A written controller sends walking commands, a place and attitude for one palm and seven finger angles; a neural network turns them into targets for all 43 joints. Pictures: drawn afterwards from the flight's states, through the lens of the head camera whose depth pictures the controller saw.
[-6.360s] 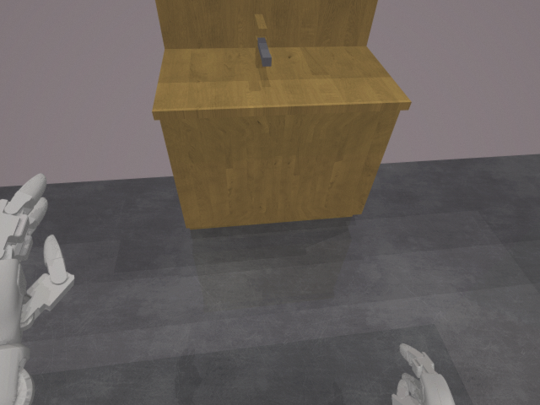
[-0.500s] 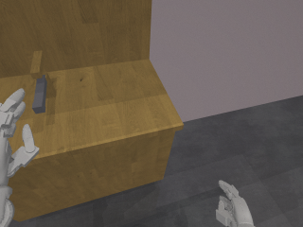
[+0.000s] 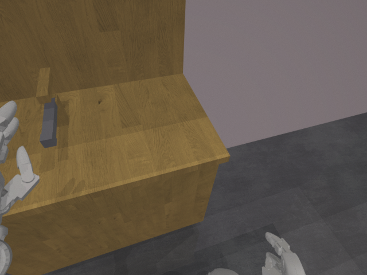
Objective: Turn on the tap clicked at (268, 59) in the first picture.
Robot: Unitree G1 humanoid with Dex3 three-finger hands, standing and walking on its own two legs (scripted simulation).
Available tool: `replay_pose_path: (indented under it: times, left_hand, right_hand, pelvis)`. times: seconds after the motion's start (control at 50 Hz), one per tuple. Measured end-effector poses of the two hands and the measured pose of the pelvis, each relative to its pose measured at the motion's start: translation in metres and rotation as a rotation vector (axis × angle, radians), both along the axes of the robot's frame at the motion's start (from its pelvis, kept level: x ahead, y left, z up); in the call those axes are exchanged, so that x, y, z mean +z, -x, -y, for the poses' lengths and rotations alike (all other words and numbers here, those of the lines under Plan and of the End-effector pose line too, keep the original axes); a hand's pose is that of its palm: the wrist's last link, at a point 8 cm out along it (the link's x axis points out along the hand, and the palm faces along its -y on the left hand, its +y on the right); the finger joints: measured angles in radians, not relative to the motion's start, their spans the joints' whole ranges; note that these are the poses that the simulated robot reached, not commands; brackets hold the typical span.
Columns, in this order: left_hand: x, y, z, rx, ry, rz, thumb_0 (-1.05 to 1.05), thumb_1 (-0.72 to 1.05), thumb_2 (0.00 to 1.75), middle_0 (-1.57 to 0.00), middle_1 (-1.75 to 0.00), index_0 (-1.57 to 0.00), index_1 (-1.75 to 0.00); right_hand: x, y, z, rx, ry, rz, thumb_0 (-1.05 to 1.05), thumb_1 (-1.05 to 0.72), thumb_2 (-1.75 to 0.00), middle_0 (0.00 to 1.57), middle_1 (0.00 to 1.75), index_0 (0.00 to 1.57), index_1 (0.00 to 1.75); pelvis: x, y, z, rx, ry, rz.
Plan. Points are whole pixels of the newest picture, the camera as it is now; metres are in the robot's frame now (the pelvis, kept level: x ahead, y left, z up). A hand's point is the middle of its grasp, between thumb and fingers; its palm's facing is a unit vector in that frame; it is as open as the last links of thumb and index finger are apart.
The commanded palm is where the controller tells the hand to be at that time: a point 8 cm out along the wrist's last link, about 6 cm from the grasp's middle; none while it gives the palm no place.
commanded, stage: shuffle to correct the standing spot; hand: left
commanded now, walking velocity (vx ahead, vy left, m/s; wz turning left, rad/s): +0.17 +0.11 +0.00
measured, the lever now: (48, 140) +0.41 +0.37 +0.03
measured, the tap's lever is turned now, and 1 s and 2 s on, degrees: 0 0 0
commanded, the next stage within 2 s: come to a stop and stand still in 0.48 s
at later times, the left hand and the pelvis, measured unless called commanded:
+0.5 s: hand (16, 165) +0.24 +0.28 +0.18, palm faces +0.43 -0.82 -0.38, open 7.4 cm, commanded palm +0.19 +0.31 +0.19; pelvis +0.03 +0.03 +0.00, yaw +1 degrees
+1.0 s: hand (18, 132) +0.30 +0.30 +0.18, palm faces +0.36 -0.83 -0.42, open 7.4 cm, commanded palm +0.24 +0.35 +0.19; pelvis +0.08 +0.06 +0.01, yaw +2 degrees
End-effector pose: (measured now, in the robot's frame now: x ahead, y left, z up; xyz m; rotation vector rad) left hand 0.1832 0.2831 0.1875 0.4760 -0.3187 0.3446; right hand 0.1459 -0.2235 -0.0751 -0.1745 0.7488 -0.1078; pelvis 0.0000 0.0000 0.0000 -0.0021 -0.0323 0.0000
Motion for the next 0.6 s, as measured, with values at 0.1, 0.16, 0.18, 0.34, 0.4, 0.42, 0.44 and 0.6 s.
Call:
replay_pose_path:
  times: [0.1, 0.16, 0.18, 0.34, 0.4, 0.42, 0.44, 0.6]
  left_hand:
    - [0.011, -0.005, 0.007, -0.033, -0.069, -0.038, 0.02, 0.89, 0.9, -0.21, -0.3, -0.21, -0.3]
    - [0.013, -0.004, 0.003, -0.011, -0.136, -0.029, 0.02, 0.88, 0.9, -0.21, -0.3, -0.21, -0.3]
    - [0.011, -0.003, 0.001, 0.0, -0.142, -0.014, 0.02, 0.88, 0.9, -0.21, -0.3, -0.21, -0.3]
    - [-0.006, 0.0, -0.008, 0.061, 0.025, 0.009, 0.02, 0.89, 0.9, -0.21, -0.3, -0.21, -0.3]
    - [-0.004, -0.004, -0.011, 0.044, 0.038, 0.004, 0.02, 0.88, 0.9, -0.21, -0.3, -0.21, -0.3]
    - [-0.002, -0.006, -0.014, 0.037, 0.034, 0.008, 0.02, 0.88, 0.9, -0.21, -0.3, -0.21, -0.3]
    - [0.0, -0.008, -0.018, 0.03, 0.027, 0.017, 0.02, 0.88, 0.9, -0.21, -0.3, -0.21, -0.3]
    - [0.006, -0.028, -0.055, 0.075, -0.041, 0.036, 0.02, 0.88, 0.9, -0.21, -0.3, -0.21, -0.3]
  right_hand:
    - [-0.006, 0.006, -0.004, -0.009, -0.019, -0.023, 0.02, -0.9, -0.9, 0.21, 0.3, 0.2, 0.3]
    - [-0.021, 0.0, 0.001, 0.004, -0.013, -0.032, 0.02, -0.9, -0.9, 0.21, 0.3, 0.2, 0.3]
    - [-0.027, -0.004, 0.003, 0.014, -0.006, -0.04, 0.02, -0.9, -0.9, 0.21, 0.3, 0.2, 0.3]
    - [-0.007, -0.026, 0.012, 0.048, 0.068, -0.06, 0.02, -0.9, -0.9, 0.21, 0.3, 0.2, 0.3]
    - [0.009, -0.037, 0.008, 0.043, 0.103, -0.008, 0.02, -0.9, -0.9, 0.21, 0.3, 0.2, 0.3]
    - [0.013, -0.041, 0.006, 0.04, 0.113, 0.015, 0.02, -0.9, -0.9, 0.21, 0.3, 0.2, 0.3]
    - [0.016, -0.046, 0.004, 0.035, 0.121, 0.04, 0.02, -0.9, -0.9, 0.21, 0.3, 0.2, 0.3]
    - [0.009, -0.071, -0.034, 0.02, 0.042, 0.112, 0.01, -0.9, -0.9, 0.2, 0.3, 0.2, 0.3]
  pelvis:
    - [0.004, -0.009, 0.0, 0.0, -0.001, -0.005]
    - [-0.007, -0.017, 0.002, 0.033, -0.005, -0.007]
    - [-0.012, -0.017, 0.003, 0.039, 0.004, -0.006]
    - [-0.002, -0.02, -0.001, 0.029, -0.021, -0.013]
    - [0.004, -0.025, -0.009, 0.025, -0.044, -0.009]
    - [0.004, -0.027, -0.013, 0.025, -0.043, -0.007]
    - [0.003, -0.029, -0.018, 0.025, -0.036, -0.004]
    - [-0.005, -0.048, -0.041, 0.053, -0.013, 0.015]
